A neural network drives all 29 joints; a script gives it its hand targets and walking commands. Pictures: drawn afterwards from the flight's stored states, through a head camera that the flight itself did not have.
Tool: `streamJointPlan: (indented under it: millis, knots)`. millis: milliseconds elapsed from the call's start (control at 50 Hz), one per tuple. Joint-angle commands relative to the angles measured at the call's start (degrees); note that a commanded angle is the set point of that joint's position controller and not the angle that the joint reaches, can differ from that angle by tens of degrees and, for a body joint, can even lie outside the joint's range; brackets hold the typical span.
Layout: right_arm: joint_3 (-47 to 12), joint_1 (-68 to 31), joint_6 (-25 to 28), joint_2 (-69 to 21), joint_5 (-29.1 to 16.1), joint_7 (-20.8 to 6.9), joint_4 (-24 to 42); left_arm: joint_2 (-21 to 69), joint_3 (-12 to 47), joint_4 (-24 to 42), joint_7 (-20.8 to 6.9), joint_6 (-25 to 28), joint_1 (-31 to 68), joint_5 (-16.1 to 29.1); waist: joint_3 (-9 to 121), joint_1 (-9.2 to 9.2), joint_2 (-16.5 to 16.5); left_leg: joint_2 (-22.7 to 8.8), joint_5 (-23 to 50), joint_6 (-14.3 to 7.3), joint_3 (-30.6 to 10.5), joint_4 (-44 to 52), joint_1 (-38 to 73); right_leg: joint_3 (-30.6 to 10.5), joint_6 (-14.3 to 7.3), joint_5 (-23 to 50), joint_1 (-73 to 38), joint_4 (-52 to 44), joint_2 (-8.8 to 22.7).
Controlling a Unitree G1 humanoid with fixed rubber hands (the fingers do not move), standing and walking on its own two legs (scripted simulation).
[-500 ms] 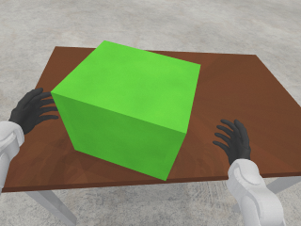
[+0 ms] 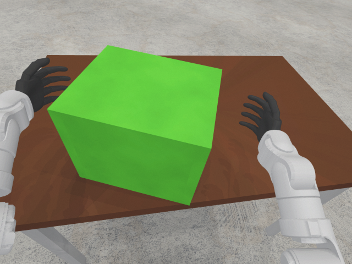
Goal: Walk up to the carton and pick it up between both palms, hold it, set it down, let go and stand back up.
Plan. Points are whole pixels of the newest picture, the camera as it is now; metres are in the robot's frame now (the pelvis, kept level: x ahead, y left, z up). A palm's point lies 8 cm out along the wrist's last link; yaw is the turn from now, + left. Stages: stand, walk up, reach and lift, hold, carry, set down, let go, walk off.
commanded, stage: reach and lift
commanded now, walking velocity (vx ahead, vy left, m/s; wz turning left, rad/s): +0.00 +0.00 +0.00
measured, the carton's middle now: (148, 125) +0.43 +0.05 +0.07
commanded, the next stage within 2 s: none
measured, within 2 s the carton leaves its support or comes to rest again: neither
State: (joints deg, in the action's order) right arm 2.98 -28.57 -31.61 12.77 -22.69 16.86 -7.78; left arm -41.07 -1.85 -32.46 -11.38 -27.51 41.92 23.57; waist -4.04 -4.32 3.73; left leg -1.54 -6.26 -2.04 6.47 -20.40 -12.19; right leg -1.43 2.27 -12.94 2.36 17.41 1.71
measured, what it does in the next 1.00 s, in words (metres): stands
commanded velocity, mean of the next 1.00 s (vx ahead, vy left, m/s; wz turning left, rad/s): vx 0.00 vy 0.00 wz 0.00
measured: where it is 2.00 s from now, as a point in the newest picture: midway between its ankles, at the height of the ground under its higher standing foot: outside the picture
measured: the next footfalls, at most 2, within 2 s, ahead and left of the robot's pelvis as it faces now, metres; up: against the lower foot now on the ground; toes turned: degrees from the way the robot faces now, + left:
none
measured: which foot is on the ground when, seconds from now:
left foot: down 0.00-1.00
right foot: down 0.00-1.00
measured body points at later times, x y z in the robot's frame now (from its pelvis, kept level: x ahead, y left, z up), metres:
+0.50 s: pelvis -0.01 +0.00 +0.00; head +0.01 +0.03 +0.45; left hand +0.47 +0.27 +0.21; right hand +0.40 -0.21 +0.19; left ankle +0.06 +0.10 -0.75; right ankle -0.04 -0.15 -0.75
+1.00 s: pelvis +0.00 +0.01 +0.00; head +0.04 +0.03 +0.44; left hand +0.46 +0.28 +0.12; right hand +0.40 -0.19 +0.08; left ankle +0.06 +0.10 -0.75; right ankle -0.04 -0.15 -0.75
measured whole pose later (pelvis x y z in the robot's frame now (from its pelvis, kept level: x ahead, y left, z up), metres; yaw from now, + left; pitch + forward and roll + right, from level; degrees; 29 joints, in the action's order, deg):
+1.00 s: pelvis +0.00 +0.01 +0.00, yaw +2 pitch +6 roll -2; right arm -0.4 -38.9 -8.7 8.4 -18.9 14.1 -41.6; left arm -36.1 9.5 -69.0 -9.9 -1.9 55.9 23.3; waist 0.5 -7.7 0.9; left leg -1.4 -6.8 -2.3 3.8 -24.9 -24.0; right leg 1.1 2.5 -13.2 12.0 19.6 1.5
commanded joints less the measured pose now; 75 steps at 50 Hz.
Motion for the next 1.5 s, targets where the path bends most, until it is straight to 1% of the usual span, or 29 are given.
streamJointPlan:
  millis: [0,60,100,220,320,360,420,460,500,540,560,600,660,700,720,820,840,880,900,940,1020,1060,1080,1100,1160,1220,1280,1400,1480]
  knots:
    - [3.4,-25.7,4.0,8.7,1.1,-0.3,4.2,-15.8,-4.1,3.5,0.0,4.2,29.7,-0.4,30.3,-2.09,-8.9,0.2,11.7,0.2,-5.7,-1.7,19.8,0.9,-3.8,23.1,5.8,0.2,-1.6]
    - [3.0,-24.6,5.3,9.2,0.1,-0.4,6.2,-15.0,-3.3,8.1,0.0,4.9,29.2,-0.5,34.8,-2.33,-10.5,0.2,15.7,0.9,-5.5,-3.1,23.3,1.2,-4.0,25.8,5.7,0.2,-2.0]
    - [1.8,-28.9,4.9,8.5,0.3,-0.8,-0.1,-15.2,-2.4,-1.7,-0.5,5.2,32.6,-0.6,32.2,-3.13,-9.1,0.4,13.2,0.1,-5.9,-2.7,20.9,1.2,-3.4,26.4,6.0,0.4,-1.5]
    - [2.2,-38.7,6.2,8.3,1.2,-1.2,-5.5,-15.4,2.6,-11.8,-0.6,9.4,41.8,2.2,32.0,-3.89,-7.1,0.6,2.7,-1.8,-5.8,-0.7,16.0,1.6,-3.5,18.0,8.7,0.3,-1.0]
    - [1.8,-41.5,6.9,9.9,0.8,-2.3,-14.1,-13.2,5.6,-17.4,-0.5,11.0,45.9,1.4,31.0,-4.95,-11.1,0.0,6.4,-0.3,-6.3,-1.1,19.9,2.8,-4.7,17.0,11.9,-0.6,-1.7]
    - [0.9,-44.7,7.2,9.8,0.4,-2.5,-15.1,-13.7,5.7,-19.5,-0.3,11.4,48.0,1.5,31.6,-4.09,-9.5,0.1,4.8,-0.8,-6.1,-0.8,19.2,2.9,-4.4,15.2,12.4,-0.9,-1.6]
    - [1.4,-48.4,8.4,9.5,1.3,-2.8,-18.8,-13.0,8.5,-23.5,0.1,13.4,51.5,2.9,33.5,-5.95,-9.5,-0.1,3.5,-0.9,-6.7,-0.9,19.2,3.0,-4.5,14.6,13.6,-1.0,-1.5]
    - [2.3,-46.7,9.6,11.0,1.7,-3.3,-21.5,-10.8,10.9,-24.0,0.6,14.3,51.5,2.7,35.9,-7.28,-12.9,-0.6,5.5,0.6,-7.2,-2.1,23.0,3.8,-5.3,13.8,16.7,-1.4,-2.1]
    - [0.5,-46.6,11.2,9.8,1.1,-3.4,-18.0,-11.7,9.8,-22.1,0.8,15.6,51.1,3.1,39.2,-5.51,-11.7,-0.2,8.5,0.1,-6.7,-3.5,24.3,3.8,-4.8,15.5,16.7,-1.7,-1.9]
    - [0.2,-47.4,11.6,8.5,2.0,-2.9,-22.8,-11.8,9.4,-28.2,0.2,16.7,51.0,2.0,37.9,-6.50,-9.0,0.3,6.8,-0.8,-6.7,-3.7,21.0,3.7,-3.9,17.1,15.1,-1.0,-1.8]
    - [-1.2,-48.2,11.8,7.3,1.8,-2.9,-24.3,-11.3,9.1,-32.3,-0.2,17.5,50.5,1.5,35.6,-5.44,-9.0,0.7,6.2,-1.4,-6.7,-3.3,18.4,3.4,-3.7,18.5,13.7,-0.3,-1.4]
    - [-3.4,-44.4,12.9,6.6,1.2,-2.6,-25.3,-9.7,7.8,-32.2,-0.5,19.0,45.7,-0.3,32.9,-4.65,-7.5,1.1,7.4,-1.8,-6.6,-2.6,18.0,3.3,-3.0,20.1,11.1,-0.1,-1.7]
    - [-2.8,-41.2,16.8,6.6,0.3,-2.9,-21.7,-8.6,8.3,-26.0,-0.3,22.0,45.1,-0.8,36.8,-4.14,-11.6,0.7,12.7,0.6,-7.0,-4.2,22.7,4.1,-3.7,17.2,15.4,-1.0,-2.3]
    - [-2.4,-39.3,18.0,5.3,2.5,-3.1,-29.0,-6.8,8.4,-33.8,-0.5,23.7,43.0,-1.8,30.1,-5.08,-10.5,0.1,9.6,0.4,-7.4,-4.2,22.1,4.3,-4.2,11.0,19.4,-2.2,-2.4]
    - [-2.2,-40.0,19.7,5.9,2.1,-3.0,-24.5,-7.0,8.7,-28.4,-0.2,24.9,44.2,-1.1,33.3,-4.53,-11.0,0.2,11.0,0.6,-7.1,-4.4,22.9,4.6,-4.3,13.3,18.7,-1.8,-2.6]
    - [-0.4,-36.9,24.3,6.3,3.6,-2.9,-22.1,-4.9,8.4,-24.0,1.1,27.5,42.2,-1.2,39.5,-5.68,-13.2,-0.1,16.1,3.0,-7.3,-7.2,26.5,5.2,-4.2,14.4,22.2,-1.2,-3.2]
    - [-1.5,-35.3,24.5,5.4,3.4,-2.8,-23.8,-4.7,7.6,-26.8,1.1,27.4,39.6,-1.7,36.8,-4.97,-12.8,-0.1,15.2,2.6,-7.1,-7.3,26.0,4.8,-4.4,13.3,22.5,-1.5,-3.0]
    - [0.2,-35.7,26.0,6.5,4.4,-2.5,-23.3,-3.5,9.9,-26.6,1.3,28.0,40.1,0.0,38.0,-7.22,-12.5,-0.3,14.4,3.0,-7.6,-8.0,25.7,5.4,-4.1,14.2,24.8,-0.9,-3.2]
    - [-0.7,-36.2,26.5,6.0,4.3,-2.7,-22.6,-3.7,9.5,-27.9,1.3,28.4,39.4,0.3,37.9,-5.53,-11.9,-0.3,13.8,2.8,-7.6,-8.0,24.6,5.0,-4.0,12.9,24.7,-0.8,-3.0]
    - [-0.2,-35.0,28.2,6.2,5.1,-2.6,-19.6,-3.9,8.9,-24.5,1.8,29.7,38.2,0.7,41.4,-5.46,-10.1,-0.2,14.0,2.6,-7.2,-8.7,23.6,5.1,-3.5,13.8,24.2,0.0,-2.9]
    - [-1.0,-33.2,29.6,5.0,4.9,-2.2,-21.4,-4.4,7.3,-21.6,2.5,31.9,38.8,0.2,48.2,-5.69,-10.8,0.1,19.2,3.3,-7.3,-10.8,22.0,4.6,-2.3,20.3,22.3,2.7,-2.9]
    - [-2.1,-32.5,29.6,3.8,3.9,-2.3,-20.9,-6.2,5.0,-19.6,2.9,32.4,39.2,-0.8,49.1,-3.89,-11.4,0.4,19.4,3.0,-6.7,-11.3,21.8,4.2,-2.1,19.4,22.6,2.7,-2.6]
    - [-1.2,-32.8,29.9,4.7,4.1,-2.1,-20.4,-5.5,6.0,-18.2,3.1,32.3,39.3,-0.6,50.6,-5.31,-11.8,0.1,20.9,3.4,-7.2,-11.7,22.6,4.6,-1.8,21.4,23.3,3.3,-3.0]
    - [-2.3,-33.2,29.4,4.5,3.3,-2.2,-20.9,-6.3,4.9,-20.6,3.0,31.7,38.9,-1.2,48.9,-3.87,-11.7,0.4,20.3,3.1,-6.7,-11.7,21.5,4.1,-1.9,21.3,22.4,3.1,-2.7]
    - [-3.5,-33.4,28.3,3.8,1.0,-2.4,-28.2,-5.6,5.4,-24.5,2.2,30.7,40.1,-3.0,41.2,-4.19,-14.2,0.1,18.8,3.4,-7.3,-10.5,20.8,3.9,-2.2,19.0,23.7,2.6,-2.3]
    - [-4.9,-32.7,28.5,5.0,-1.1,-2.6,-28.2,-3.1,7.0,-26.0,1.9,29.7,37.2,-2.8,39.0,-3.95,-15.0,0.1,19.8,3.9,-7.3,-10.3,22.1,4.1,-2.6,18.6,23.7,2.0,-2.6]
    - [-5.3,-34.2,29.1,4.8,-0.8,-2.4,-25.9,-3.0,6.6,-25.8,1.9,30.1,37.7,-2.2,40.2,-3.14,-12.5,0.5,18.7,3.4,-6.6,-9.9,21.7,4.1,-1.9,17.9,23.5,1.7,-2.7]
    - [-4.4,-37.3,27.1,1.0,2.2,-2.0,-32.9,1.2,9.2,-30.9,2.0,30.7,39.7,-2.3,32.3,-4.92,-9.8,-0.2,9.2,1.5,-7.5,-6.8,18.8,4.7,-2.7,10.1,26.3,-0.2,-2.2]
    - [-2.4,-37.7,29.1,0.3,4.1,-1.0,-27.5,3.7,9.6,-25.6,2.7,31.9,40.0,-1.8,40.1,-5.77,-10.0,-0.5,12.2,2.7,-7.4,-8.2,21.1,5.3,-2.7,11.3,27.1,0.0,-2.6]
